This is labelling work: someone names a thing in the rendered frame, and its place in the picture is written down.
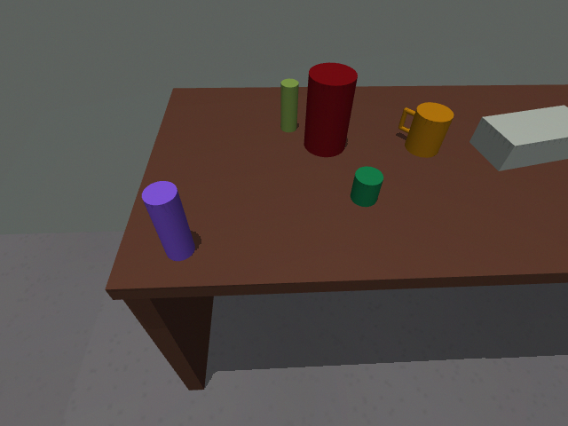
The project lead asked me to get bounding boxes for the desk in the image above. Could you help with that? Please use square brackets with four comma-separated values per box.
[105, 84, 568, 391]

